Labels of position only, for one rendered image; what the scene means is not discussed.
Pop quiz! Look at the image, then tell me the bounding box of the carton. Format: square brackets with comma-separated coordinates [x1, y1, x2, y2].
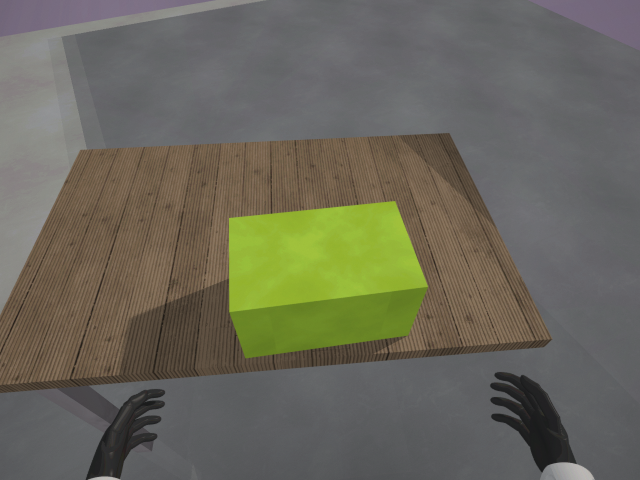
[229, 201, 428, 358]

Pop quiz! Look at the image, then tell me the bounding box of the table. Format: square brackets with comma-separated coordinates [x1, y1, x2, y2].
[0, 133, 552, 453]

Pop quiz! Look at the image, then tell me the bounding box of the robot left hand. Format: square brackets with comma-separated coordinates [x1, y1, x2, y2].
[86, 389, 165, 480]

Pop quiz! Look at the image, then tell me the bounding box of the robot right hand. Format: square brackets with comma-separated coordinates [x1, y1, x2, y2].
[490, 372, 577, 472]

